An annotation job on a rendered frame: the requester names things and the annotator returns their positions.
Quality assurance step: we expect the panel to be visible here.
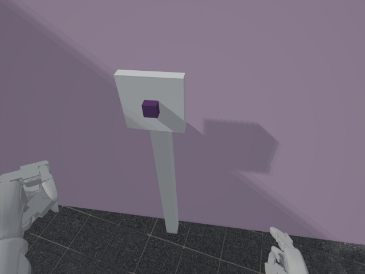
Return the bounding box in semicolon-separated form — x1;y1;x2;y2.
114;70;186;234

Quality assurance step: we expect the robot left forearm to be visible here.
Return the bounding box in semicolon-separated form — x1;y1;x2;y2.
0;237;31;274

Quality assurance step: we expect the right robot hand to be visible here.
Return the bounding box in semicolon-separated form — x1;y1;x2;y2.
265;227;309;274

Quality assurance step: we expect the left robot hand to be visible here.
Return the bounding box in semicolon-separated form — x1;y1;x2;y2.
0;160;59;240

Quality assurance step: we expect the button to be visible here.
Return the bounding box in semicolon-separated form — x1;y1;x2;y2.
141;100;160;118

